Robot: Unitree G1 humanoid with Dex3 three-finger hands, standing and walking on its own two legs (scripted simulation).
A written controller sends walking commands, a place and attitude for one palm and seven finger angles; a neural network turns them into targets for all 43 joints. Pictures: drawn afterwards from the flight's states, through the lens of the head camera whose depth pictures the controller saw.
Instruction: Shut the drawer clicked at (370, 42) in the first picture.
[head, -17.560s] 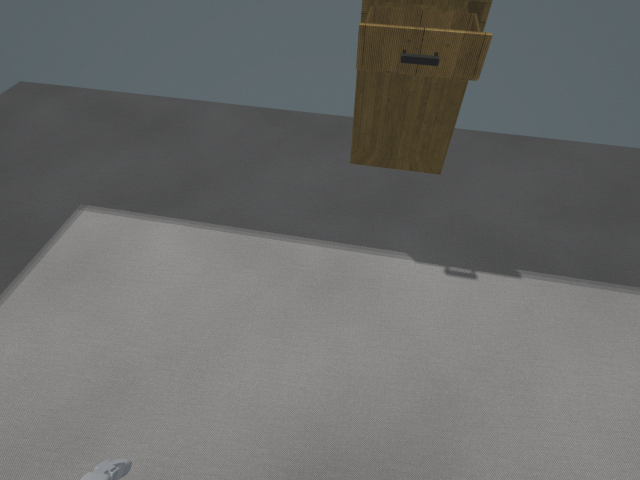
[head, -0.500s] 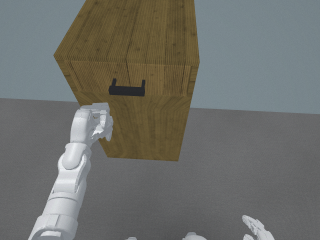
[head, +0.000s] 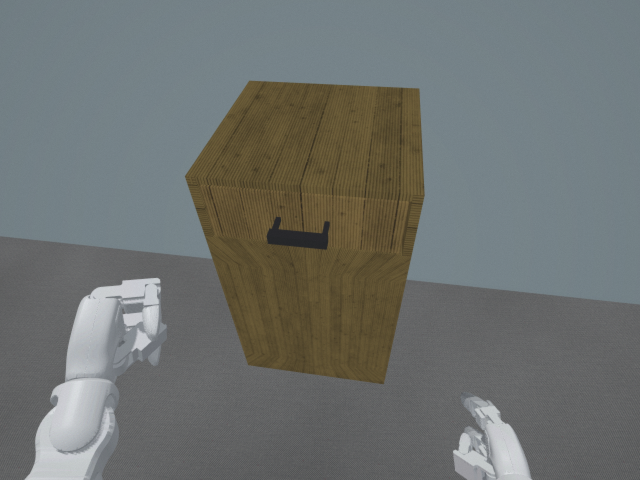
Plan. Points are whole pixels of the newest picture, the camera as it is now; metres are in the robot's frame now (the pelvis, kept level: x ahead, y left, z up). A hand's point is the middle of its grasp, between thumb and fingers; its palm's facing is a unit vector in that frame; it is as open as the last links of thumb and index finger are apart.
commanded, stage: draw the hand back to the body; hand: left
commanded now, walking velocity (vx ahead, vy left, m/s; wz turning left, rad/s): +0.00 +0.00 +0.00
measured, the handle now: (299, 231) +0.58 +0.11 -0.07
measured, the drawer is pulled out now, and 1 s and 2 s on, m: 0.00 0.00 0.00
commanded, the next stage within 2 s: step back with the hand held close in 0.42 s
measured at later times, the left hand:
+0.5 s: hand (72, 366) +0.17 +0.24 +0.16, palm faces +0.42 -0.83 -0.38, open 3.2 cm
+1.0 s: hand (51, 384) +0.15 +0.25 +0.16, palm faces +0.30 -0.80 -0.52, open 3.2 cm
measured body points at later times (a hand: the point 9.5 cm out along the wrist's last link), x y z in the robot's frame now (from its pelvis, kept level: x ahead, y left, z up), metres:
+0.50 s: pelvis -0.01 +0.00 +0.00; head -0.04 -0.02 +0.45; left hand +0.14 +0.28 +0.18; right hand +0.18 -0.22 -0.08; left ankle -0.04 +0.10 -0.74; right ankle +0.00 -0.12 -0.74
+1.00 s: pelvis -0.05 +0.02 +0.00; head -0.03 +0.01 +0.45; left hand +0.13 +0.30 +0.19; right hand +0.12 -0.24 -0.08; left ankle -0.04 +0.10 -0.74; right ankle +0.00 -0.12 -0.74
